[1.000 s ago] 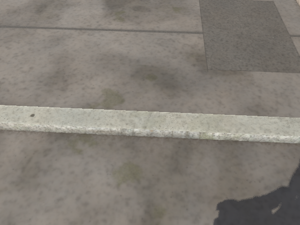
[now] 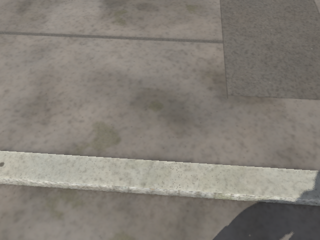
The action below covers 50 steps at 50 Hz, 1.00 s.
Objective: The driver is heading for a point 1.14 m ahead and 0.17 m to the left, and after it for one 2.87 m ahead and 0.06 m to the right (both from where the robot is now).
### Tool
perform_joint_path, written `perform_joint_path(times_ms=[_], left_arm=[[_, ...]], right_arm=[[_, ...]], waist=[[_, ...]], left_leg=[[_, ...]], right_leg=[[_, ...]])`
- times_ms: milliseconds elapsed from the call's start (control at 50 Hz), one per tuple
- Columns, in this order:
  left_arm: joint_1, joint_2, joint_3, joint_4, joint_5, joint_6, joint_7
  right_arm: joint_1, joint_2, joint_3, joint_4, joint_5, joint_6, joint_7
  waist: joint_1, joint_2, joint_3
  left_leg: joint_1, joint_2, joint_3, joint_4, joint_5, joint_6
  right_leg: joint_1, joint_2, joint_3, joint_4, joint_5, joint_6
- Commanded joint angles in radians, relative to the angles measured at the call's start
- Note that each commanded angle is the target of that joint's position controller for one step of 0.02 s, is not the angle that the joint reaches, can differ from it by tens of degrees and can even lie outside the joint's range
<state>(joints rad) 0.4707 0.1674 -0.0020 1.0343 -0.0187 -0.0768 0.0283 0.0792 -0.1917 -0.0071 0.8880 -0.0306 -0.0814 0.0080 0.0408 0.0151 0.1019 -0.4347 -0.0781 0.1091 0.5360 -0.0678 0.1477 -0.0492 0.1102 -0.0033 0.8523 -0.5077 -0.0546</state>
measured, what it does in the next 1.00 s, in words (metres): walks ahead: right foot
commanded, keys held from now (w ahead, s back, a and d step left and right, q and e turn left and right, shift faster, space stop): no key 0.82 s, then w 0.18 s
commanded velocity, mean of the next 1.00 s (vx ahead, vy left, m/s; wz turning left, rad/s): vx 0.07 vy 0.00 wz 0.00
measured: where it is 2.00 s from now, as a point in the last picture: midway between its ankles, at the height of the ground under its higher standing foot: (162, 239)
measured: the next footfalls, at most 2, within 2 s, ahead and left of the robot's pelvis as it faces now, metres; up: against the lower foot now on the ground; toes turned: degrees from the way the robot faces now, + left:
right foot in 0.36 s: +0.10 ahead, -0.14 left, +0.00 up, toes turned +0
right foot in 1.58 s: +0.50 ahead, -0.04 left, +0.00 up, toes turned -2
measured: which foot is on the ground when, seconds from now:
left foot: down 0.00-1.00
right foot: up 0.00-0.34, down 0.36-1.00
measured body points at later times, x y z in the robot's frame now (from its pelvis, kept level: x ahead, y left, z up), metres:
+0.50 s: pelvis +0.06 -0.03 +0.02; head +0.06 -0.03 +0.47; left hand +0.06 +0.19 -0.13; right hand +0.07 -0.25 -0.14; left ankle +0.12 +0.04 -0.72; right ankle +0.06 -0.14 -0.72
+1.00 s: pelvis +0.11 -0.04 +0.02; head +0.10 -0.03 +0.47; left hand +0.04 +0.17 -0.14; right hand +0.09 -0.26 -0.14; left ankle +0.11 +0.04 -0.70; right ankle +0.06 -0.14 -0.72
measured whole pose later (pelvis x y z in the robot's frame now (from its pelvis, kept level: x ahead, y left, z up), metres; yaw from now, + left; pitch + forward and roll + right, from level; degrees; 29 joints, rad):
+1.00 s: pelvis +0.11 -0.04 +0.02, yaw +1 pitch -1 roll -1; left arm 0.41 0.14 0.01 1.14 0.01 -0.02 0.04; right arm 0.35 -0.13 0.00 1.12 -0.03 -0.02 -0.01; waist 0.01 -0.01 -0.02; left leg -0.29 -0.03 0.06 0.64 -0.37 0.08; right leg -0.11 0.04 -0.02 0.44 -0.32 -0.07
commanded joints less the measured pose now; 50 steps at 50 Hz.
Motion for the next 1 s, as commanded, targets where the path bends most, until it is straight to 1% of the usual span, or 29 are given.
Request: perform_joint_path(times_ms=[20, 40, 60, 80, 100, 140, 180, 240, 280, 320, 340, 360, 380, 400, 420, 440, 460, 500, 520, 560, 820, 840, 880, 900, 920, 940, 960, 980, 1000], left_arm=[[0.143, 0.117, 0.027, -0.013, 0.018, 0.018, 0.006], [0.058, 0.115, 0.030, -0.028, 0.045, 0.023, -0.002], [0.006, 0.117, 0.035, -0.036, 0.056, 0.032, -0.008], [0.004, 0.101, 0.034, -0.033, 0.062, 0.047, -0.015], [0.019, 0.069, 0.028, -0.022, 0.061, 0.063, -0.018], [0.028, 0.027, 0.017, -0.007, 0.049, 0.085, -0.012], [-0.017, 0.038, 0.017, -0.006, 0.047, 0.100, 0.000], [-0.083, 0.060, 0.018, -0.002, 0.046, 0.115, 0.006], [-0.112, 0.059, 0.015, 0.003, 0.043, 0.114, 0.005], [-0.099, 0.036, 0.007, 0.023, 0.041, 0.105, 0.006], [-0.087, 0.029, 0.004, 0.035, 0.041, 0.099, 0.009], [-0.083, 0.036, 0.001, 0.038, 0.045, 0.091, 0.013], [-0.060, 0.058, 0.001, 0.041, 0.054, 0.079, 0.016], [-0.101, 0.089, 0.004, 0.041, 0.042, 0.072, 0.016], [-0.121, 0.050, -0.007, 0.041, 0.034, 0.060, 0.013], [-0.135, 0.044, -0.010, 0.042, 0.029, 0.049, 0.011], [-0.144, 0.050, -0.008, 0.044, 0.024, 0.044, 0.013], [-0.130, 0.050, -0.008, 0.050, 0.021, 0.040, 0.017], [-0.116, 0.039, -0.010, 0.055, 0.019, 0.040, 0.017], [-0.090, 0.032, -0.011, 0.067, 0.022, 0.042, 0.017], [-0.054, 0.011, -0.016, 0.103, 0.026, 0.047, 0.021], [-0.040, 0.009, -0.016, 0.109, 0.027, 0.048, 0.021], [-0.027, 0.042, 0.000, 0.109, 0.030, 0.053, 0.018], [-0.021, 0.059, 0.009, 0.103, 0.032, 0.057, 0.015], [0.006, 0.069, 0.015, 0.102, 0.031, 0.059, 0.013], [0.043, 0.086, 0.025, 0.109, 0.030, 0.058, 0.013], [0.049, 0.103, 0.035, 0.111, 0.031, 0.055, 0.013], [0.049, 0.107, 0.042, 0.109, 0.033, 0.050, 0.012], [0.047, 0.112, 0.047, 0.106, 0.037, 0.043, 0.009]], right_arm=[[0.283, -0.161, -0.047, 0.052, 0.049, 0.008, -0.003], [0.182, -0.103, -0.031, 0.032, 0.045, 0.013, -0.008], [0.156, -0.069, -0.019, 0.033, 0.038, 0.012, -0.013], [0.158, -0.059, -0.012, 0.044, 0.036, 0.013, -0.021], [0.167, -0.050, -0.006, 0.060, 0.031, 0.013, -0.024], [0.183, -0.065, -0.003, 0.081, 0.015, 0.008, -0.021], [0.205, -0.094, -0.006, 0.094, 0.007, 0.012, -0.020], [0.229, -0.118, -0.013, 0.105, 0.011, 0.034, -0.022], [0.228, -0.116, -0.014, 0.109, 0.014, 0.049, -0.026], [0.219, -0.105, -0.012, 0.113, 0.019, 0.062, -0.031], [0.224, -0.097, -0.009, 0.117, 0.022, 0.066, -0.034], [0.247, -0.087, -0.007, 0.126, 0.022, 0.067, -0.035], [0.262, -0.074, -0.006, 0.128, 0.025, 0.066, -0.034], [0.288, -0.046, -0.003, 0.133, 0.038, 0.069, -0.031], [0.279, -0.038, 0.000, 0.147, 0.031, 0.070, -0.028], [0.287, -0.028, 0.002, 0.154, 0.025, 0.068, -0.025], [0.300, -0.028, 0.004, 0.166, 0.022, 0.067, -0.025], [0.301, -0.045, 0.002, 0.178, 0.018, 0.064, -0.026], [0.296, -0.044, 0.002, 0.183, 0.020, 0.061, -0.029], [0.289, -0.031, 0.005, 0.193, 0.024, 0.059, -0.033], [0.298, -0.003, 0.010, 0.241, 0.025, 0.063, -0.046], [0.305, 0.000, 0.010, 0.246, 0.024, 0.064, -0.046], [0.301, -0.019, -0.001, 0.240, 0.021, 0.068, -0.042], [0.293, -0.022, -0.005, 0.231, 0.016, 0.070, -0.038], [0.269, -0.015, -0.006, 0.215, 0.011, 0.068, -0.032], [0.239, 0.009, -0.002, 0.196, 0.005, 0.063, -0.025], [0.215, 0.025, 0.001, 0.177, -0.007, 0.055, -0.018], [0.189, 0.014, -0.004, 0.158, -0.011, 0.046, -0.014], [0.175, 0.000, -0.010, 0.142, -0.009, 0.035, -0.009]], waist=[[-0.066, 0.016, -0.333], [-0.047, -0.001, -0.200], [-0.028, -0.034, -0.139], [-0.009, -0.029, -0.117], [0.007, -0.015, -0.113], [0.024, 0.016, -0.120], [0.007, 0.056, -0.119], [-0.023, 0.094, -0.103], [-0.030, 0.089, -0.076], [-0.020, 0.059, -0.057], [-0.018, 0.044, -0.043], [-0.020, 0.020, -0.025], [-0.030, -0.014, -0.017], [-0.072, -0.110, 0.023], [-0.073, -0.118, 0.017], [-0.085, -0.123, -0.005], [-0.091, -0.111, -0.016], [-0.084, -0.071, -0.028], [-0.076, -0.049, -0.027], [-0.064, -0.031, -0.029], [-0.050, -0.018, -0.024], [-0.047, -0.020, -0.041], [-0.041, -0.049, -0.014], [-0.034, -0.074, 0.021], [-0.017, -0.092, 0.064], [0.001, -0.138, 0.091], [0.005, -0.166, 0.118], [0.009, -0.151, 0.127], [0.006, -0.134, 0.120]], left_leg=[[0.562, 0.457, -0.498, -0.111, 0.826, 0.262], [0.411, 0.404, -0.444, -0.193, 0.585, 0.229], [0.312, 0.364, -0.393, -0.243, 0.508, 0.191], [0.223, 0.328, -0.329, -0.277, 0.472, 0.158], [0.149, 0.303, -0.277, -0.291, 0.459, 0.129], [0.090, 0.262, -0.215, -0.294, 0.428, 0.094], [0.091, 0.249, -0.215, -0.310, 0.232, 0.077], [0.071, 0.245, -0.264, -0.360, -0.190, 0.058], [0.046, 0.256, -0.296, -0.376, -0.327, 0.051], [0.022, 0.255, -0.303, -0.357, -0.388, 0.034], [0.007, 0.247, -0.304, -0.344, -0.420, 0.013], [-0.004, 0.237, -0.308, -0.336, -0.446, -0.021], [-0.007, 0.213, -0.295, -0.295, -0.405, -0.054], [0.046, 0.134, -0.208, -0.265, -0.311, -0.078], [0.184, 0.112, -0.174, -0.208, -0.185, -0.083], [0.272, 0.119, -0.172, -0.181, -0.122, -0.082], [0.305, 0.127, -0.176, -0.174, -0.098, -0.081], [0.292, 0.143, -0.190, -0.181, -0.088, -0.075], [0.271, 0.146, -0.195, -0.188, -0.089, -0.074], [0.249, 0.149, -0.196, -0.197, -0.094, -0.076], [0.250, 0.157, -0.199, -0.193, -0.048, -0.081], [0.254, 0.147, -0.194, -0.192, -0.116, -0.080], [0.203, 0.099, -0.161, -0.136, -0.334, -0.064], [0.141, 0.078, -0.147, -0.098, -0.438, -0.056], [0.059, 0.061, -0.131, -0.045, -0.476, -0.054], [-0.009, 0.040, -0.088, 0.046, -0.435, -0.059], [-0.057, 0.051, -0.045, 0.125, -0.358, -0.064], [-0.095, 0.080, -0.051, 0.181, -0.323, -0.063], [-0.125, 0.096, -0.060, 0.212, -0.330, -0.062]], right_leg=[[-0.372, -0.046, 0.108, 0.515, 0.008, 0.014], [-0.391, -0.072, 0.081, 0.469, 0.053, 0.014], [-0.370, -0.099, 0.079, 0.406, 0.081, 0.019], [-0.306, -0.116, 0.071, 0.336, 0.098, 0.026], [-0.233, -0.117, 0.054, 0.275, 0.111, 0.032], [-0.163, -0.111, 0.028, 0.142, 0.108, 0.040], [-0.170, -0.110, 0.011, 0.014, 0.089, 0.041], [-0.171, -0.110, -0.003, -0.089, 0.127, 0.037], [-0.161, -0.109, -0.010, -0.143, 0.143, 0.034], [-0.106, -0.107, -0.021, -0.259, 0.192, 0.026], [-0.072, -0.107, -0.018, -0.343, 0.212, 0.017], [-0.051, -0.134, 0.022, -0.435, 0.240, 0.008], [-0.041, -0.204, 0.106, -0.496, 0.243, -0.007], [-0.179, -0.239, 0.176, -0.541, 0.150, -0.031], [-0.283, -0.251, 0.188, -0.594, 0.105, -0.027], [-0.324, -0.245, 0.181, -0.615, 0.106, -0.015], [-0.323, -0.231, 0.164, -0.618, 0.131, -0.006], [-0.272, -0.211, 0.134, -0.590, 0.209, -0.004], [-0.244, -0.206, 0.126, -0.576, 0.242, -0.005], [-0.211, -0.202, 0.116, -0.560, 0.271, -0.010], [-0.169, -0.197, 0.100, -0.541, 0.334, -0.014], [-0.163, -0.189, 0.099, -0.550, 0.260, -0.018], [-0.188, -0.175, 0.117, -0.554, 0.012, -0.048], [-0.206, -0.192, 0.158, -0.575, -0.127, -0.073], [-0.202, -0.231, 0.221, -0.615, -0.232, -0.103], [-0.178, -0.299, 0.312, -0.676, -0.306, -0.139], [-0.160, -0.371, 0.385, -0.718, -0.318, -0.175], [-0.149, -0.409, 0.421, -0.737, -0.279, -0.198], [-0.125, -0.423, 0.428, -0.738, -0.223, -0.210]])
